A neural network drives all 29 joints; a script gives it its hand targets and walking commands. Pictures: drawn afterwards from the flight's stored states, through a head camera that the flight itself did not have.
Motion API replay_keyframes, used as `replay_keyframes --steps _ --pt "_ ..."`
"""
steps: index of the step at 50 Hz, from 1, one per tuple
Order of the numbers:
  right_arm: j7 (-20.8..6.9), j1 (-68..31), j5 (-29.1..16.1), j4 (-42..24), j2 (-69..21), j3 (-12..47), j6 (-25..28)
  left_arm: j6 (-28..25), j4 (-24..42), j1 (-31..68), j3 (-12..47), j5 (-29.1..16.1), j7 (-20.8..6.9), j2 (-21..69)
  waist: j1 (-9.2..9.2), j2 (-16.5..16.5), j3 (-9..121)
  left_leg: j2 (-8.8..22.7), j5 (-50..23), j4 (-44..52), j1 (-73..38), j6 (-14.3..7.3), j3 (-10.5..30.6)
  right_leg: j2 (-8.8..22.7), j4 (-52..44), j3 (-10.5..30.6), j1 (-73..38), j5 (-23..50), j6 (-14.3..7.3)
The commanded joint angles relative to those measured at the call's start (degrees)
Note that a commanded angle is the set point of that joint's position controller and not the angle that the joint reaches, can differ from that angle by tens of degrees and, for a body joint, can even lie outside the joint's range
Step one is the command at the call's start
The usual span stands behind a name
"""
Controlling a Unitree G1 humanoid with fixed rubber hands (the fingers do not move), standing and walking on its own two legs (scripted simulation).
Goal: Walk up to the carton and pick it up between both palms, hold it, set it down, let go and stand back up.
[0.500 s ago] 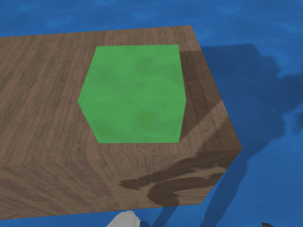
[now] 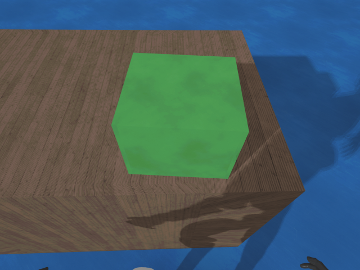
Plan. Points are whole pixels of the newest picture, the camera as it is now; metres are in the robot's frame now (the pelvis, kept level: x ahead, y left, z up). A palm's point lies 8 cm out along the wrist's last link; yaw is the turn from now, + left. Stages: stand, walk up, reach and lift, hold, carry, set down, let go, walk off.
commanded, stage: walk up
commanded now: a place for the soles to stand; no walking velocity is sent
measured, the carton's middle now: (181, 116) +0.45 +0.01 +0.06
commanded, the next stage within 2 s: reach and lift in 0.54 s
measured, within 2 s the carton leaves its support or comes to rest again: neither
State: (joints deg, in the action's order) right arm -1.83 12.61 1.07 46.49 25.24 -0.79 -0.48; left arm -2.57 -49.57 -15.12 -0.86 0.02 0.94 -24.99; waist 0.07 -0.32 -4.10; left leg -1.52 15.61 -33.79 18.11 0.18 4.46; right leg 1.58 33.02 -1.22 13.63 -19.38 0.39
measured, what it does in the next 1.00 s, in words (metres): stands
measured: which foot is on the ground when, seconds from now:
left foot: down 0.00-1.00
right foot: down 0.00-1.00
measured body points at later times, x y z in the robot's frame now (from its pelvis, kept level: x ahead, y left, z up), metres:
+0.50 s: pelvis +0.01 +0.00 +0.00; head +0.04 +0.00 +0.45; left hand +0.08 +0.33 -0.11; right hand +0.10 -0.32 -0.10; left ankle +0.03 +0.12 -0.73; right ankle -0.02 -0.13 -0.73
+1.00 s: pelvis -0.01 -0.02 +0.00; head +0.01 +0.00 +0.45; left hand +0.18 +0.29 -0.07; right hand +0.16 -0.33 -0.05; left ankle +0.03 +0.12 -0.73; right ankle -0.02 -0.13 -0.73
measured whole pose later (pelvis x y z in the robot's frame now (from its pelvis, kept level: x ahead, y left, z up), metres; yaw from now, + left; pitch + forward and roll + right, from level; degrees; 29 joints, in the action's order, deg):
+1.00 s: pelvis -0.01 -0.02 +0.00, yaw -1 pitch -4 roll +0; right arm -2.3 4.1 -1.0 49.1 23.1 -2.8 13.1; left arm 21.0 -27.0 -5.0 -2.5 0.0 0.0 -24.6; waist 0.1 2.9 -6.6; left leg -0.3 13.3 -29.6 12.1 1.7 4.4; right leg 0.6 30.9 -1.2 8.8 -17.8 0.2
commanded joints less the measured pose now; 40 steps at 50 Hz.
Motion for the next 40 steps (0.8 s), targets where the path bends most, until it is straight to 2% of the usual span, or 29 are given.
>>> replay_keyframes --steps 1,2,4,5,7,8,9,10,11,13,14,15,16,18,19,20,22,23,24,25,27,28,29,30,32,34,35,39,40 --pt "0.3 -2.6 -0.6 -1.3 10.8 -3.1 1.6 -1.3 2.9 2.7 -2.8 1.0 0.1 -9.6 -0.59 -4.2 7.5 9.1 -7.0 9.0 -3.9 -6.6 11.0 2.4 -3.4 0.9 -1.2 0.6 -2.3" --pt "0.2 -4.1 -0.7 -1.0 10.0 -2.7 1.7 -1.5 2.1 2.6 -3.3 0.9 0.2 -10.0 -1.47 -2.3 6.7 8.6 -9.8 7.7 -1.7 -6.1 10.6 3.0 -5.1 1.7 -3.8 2.2 -2.8" --pt "0.3 -4.2 -0.7 -1.5 9.9 -2.9 1.5 -1.7 2.5 2.5 -3.9 1.2 0.2 -11.8 -1.33 0.5 7.0 5.6 -9.7 4.0 0.7 -4.4 7.1 6.1 -7.9 6.0 -5.8 5.1 -4.4" --pt "0.3 -4.0 -0.7 -1.1 9.4 -2.8 1.3 -1.6 2.3 2.4 -3.9 1.1 0.3 -12.7 -0.62 0.1 6.7 4.9 -10.7 2.9 -0.5 -3.8 4.8 7.5 -7.8 6.9 -5.4 8.1 -5.2" --pt "0.5 -2.4 -0.6 -0.8 9.2 -2.8 1.1 -1.4 2.9 2.8 -4.0 0.9 0.5 -13.0 0.01 -0.2 9.0 4.1 -15.2 1.4 -3.2 -3.7 4.1 8.7 -5.5 6.6 -6.4 13.8 -5.9" --pt "0.6 -2.6 -0.6 -1.1 9.2 -3.0 1.2 -1.3 2.8 3.1 -3.9 0.7 0.5 -12.7 0.09 0.8 8.2 4.4 -14.8 1.9 -3.7 -3.8 4.0 7.9 -4.9 6.0 -4.7 13.4 -5.7" --pt "0.6 -1.9 -0.6 -1.1 9.2 -3.1 1.2 -1.4 3.0 3.1 -3.7 0.8 0.4 -12.4 0.13 -0.4 9.2 5.0 -16.1 2.4 -4.4 -4.2 4.0 7.3 -4.2 4.3 -5.0 12.6 -5.3" --pt "0.5 -2.0 -0.4 -1.1 10.2 -3.1 1.2 -1.2 3.1 3.0 -3.7 0.9 0.4 -12.0 -0.2 0.1 9.9 5.6 -18.3 2.3 -3.9 -5.1 5.5 6.1 -3.1 3.4 -5.6 12.4 -4.6" --pt "0.6 -2.5 -0.6 -1.3 10.4 -3.1 1.3 -1.1 3.2 2.2 -3.6 0.8 0.5 -10.9 -0.52 -2.0 10.6 6.2 -18.1 2.2 -4.8 -5.7 6.2 5.3 -2.8 2.4 -5.1 12.8 -4.2" --pt "0.6 -2.1 -0.3 -1.3 9.8 -2.9 1.3 -1.1 2.8 3.0 -3.6 0.9 0.5 -10.8 -0.2 -1.2 10.5 6.1 -17.9 2.7 -4.4 -5.2 6.0 4.9 -3.1 2.7 -5.4 11.3 -4.1" --pt "0.6 -2.8 -0.5 -1.4 9.6 -2.7 1.2 -1.2 2.5 3.3 -3.5 0.9 0.5 -11.2 -0.42 -2.3 8.3 6.1 -17.1 2.7 -3.3 -4.9 6.3 5.4 -4.0 3.3 -4.5 11.8 -4.3" --pt "0.5 -3.3 -0.6 -1.4 9.3 -2.6 1.1 -1.1 2.8 3.1 -3.8 0.9 0.5 -11.5 -0.53 -1.1 8.0 5.9 -13.9 3.0 -2.0 -5.0 6.2 5.3 -4.7 3.1 -4.9 9.5 -4.3" --pt "0.5 -3.6 -0.4 -1.5 9.4 -2.9 0.9 -1.0 2.5 3.5 -4.0 1.0 0.5 -12.2 -0.22 -1.5 7.2 5.0 -11.3 2.6 -1.9 -4.6 5.5 6.4 -5.6 4.5 -3.9 7.9 -5.0" --pt "0.3 -3.3 -0.8 -1.3 10.0 -2.8 1.0 -1.0 2.5 3.5 -4.0 1.1 0.3 -12.3 -0.07 1.1 7.0 5.1 -8.8 3.7 -0.9 -5.0 6.1 6.5 -6.4 4.9 -4.5 5.5 -5.0" --pt "0.3 -3.1 -0.5 -2.0 9.9 -3.0 0.9 -1.1 3.1 2.7 -4.0 1.1 0.3 -12.5 0.15 -0.2 7.4 5.0 -9.4 3.1 -2.2 -4.9 5.7 6.9 -6.5 5.3 -3.3 6.1 -5.2" --pt "0.3 -2.5 -0.4 -1.5 10.1 -3.2 1.0 -1.0 3.2 4.3 -3.8 1.2 0.3 -11.9 0.59 0.2 6.7 4.6 -9.0 3.6 -1.5 -4.7 5.3 6.4 -6.1 4.4 -3.4 6.6 -4.8" --pt "0.2 -1.6 -0.4 -1.1 9.5 -2.9 1.1 -1.0 3.1 4.3 -3.9 1.1 0.2 -11.8 0.79 -2.4 7.1 5.4 -10.2 5.0 -2.6 -5.0 5.9 5.8 -4.6 3.5 -2.9 6.1 -4.4" --pt "0.2 -2.1 -0.4 -1.2 9.5 -2.6 1.2 -1.0 3.2 4.1 -3.9 0.7 0.2 -11.3 0.08 -0.4 7.3 6.5 -11.2 6.3 -1.9 -5.6 8.2 4.2 -3.6 2.3 -3.7 6.2 -4.0" --pt "0.3 -3.2 -0.3 -1.7 10.3 -3.1 1.2 -0.8 3.0 3.3 -3.6 0.8 0.1 -10.8 -0.42 -2.2 7.3 6.5 -9.2 7.3 -2.0 -5.6 8.7 3.5 -3.5 1.6 -3.7 5.0 -3.5" --pt "0.4 -3.2 -0.6 -1.5 10.2 -2.9 1.3 -0.9 2.5 2.6 -3.4 1.1 0.2 -10.2 -0.51 -3.0 7.5 6.8 -11.1 7.2 -0.9 -5.5 8.7 3.7 -4.0 1.5 -5.6 5.8 -3.3" --pt "0.4 -3.8 -0.5 -1.7 9.7 -2.6 1.1 -1.1 2.4 2.8 -3.8 1.2 0.1 -11.5 -0.66 -0.8 6.3 5.1 -8.8 4.7 0.2 -4.8 6.4 5.4 -6.7 4.0 -4.7 4.9 -4.0" --pt "-0.5 -22.8 6.2 12.1 0.7 -9.5 11.3 11.1 13.0 22.9 -4.4 -0.1 1.1 -8.6 2.42 0.9 0.6 3.5 0.6 2.0 6.2 3.9 -8.2 -0.2 0.0 -3.3 9.4 -3.2 -2.2" --pt "-2.4 -19.8 6.8 13.8 4.6 -10.5 13.0 16.6 15.9 25.2 -4.0 0.3 2.4 -7.0 1.79 -0.6 0.4 3.7 1.9 1.2 3.9 3.5 -7.0 -0.7 2.1 -2.9 10.4 -4.9 -2.5" --pt "-3.2 -18.7 7.1 13.9 5.3 -10.8 13.2 19.1 18.5 24.7 -4.1 0.7 2.9 -6.8 2.52 -1.2 1.0 3.8 5.1 0.7 3.6 2.5 -7.4 -0.6 2.5 -3.2 10.0 -7.0 -2.7" --pt "-3.2 -17.2 6.1 12.5 6.9 -10.9 14.7 22.1 22.9 22.8 -4.8 2.0 2.7 -6.5 2.03 0.6 5.3 4.2 1.5 -1.0 -0.4 2.1 -7.5 -0.5 2.8 -4.3 8.9 -1.7 -2.7" --pt "-2.6 -15.5 4.2 10.0 7.3 -11.4 15.6 23.6 27.4 21.2 -5.9 1.5 2.5 -7.6 1.15 0.1 10.4 3.9 -5.3 -1.3 -6.6 2.4 -7.7 -0.6 1.3 -4.3 7.1 6.5 -2.3" --pt "-2.2 -14.2 2.7 8.2 7.7 -11.2 16.4 24.0 28.3 18.7 -6.0 1.1 2.2 -7.0 0.62 2.3 13.4 3.6 -11.7 -2.2 -10.8 2.5 -6.9 -1.6 1.0 -4.9 5.3 13.9 -1.7" --pt "-0.4 -8.3 -1.9 3.1 7.5 -8.3 17.4 23.9 27.7 9.2 -8.1 3.4 0.2 -6.5 -1.59 4.8 13.8 1.5 -22.7 0.1 -17.7 2.3 -6.0 -2.7 -2.8 -3.2 -3.9 29.8 0.2" --pt "0.1 -8.9 -2.2 0.4 7.3 -7.7 17.5 24.1 26.8 8.4 -8.8 4.0 -0.4 -7.4 -2.49 6.4 13.0 1.0 -20.6 1.0 -16.6 1.5 -6.0 -2.6 -3.4 -2.8 -5.8 31.1 0.7"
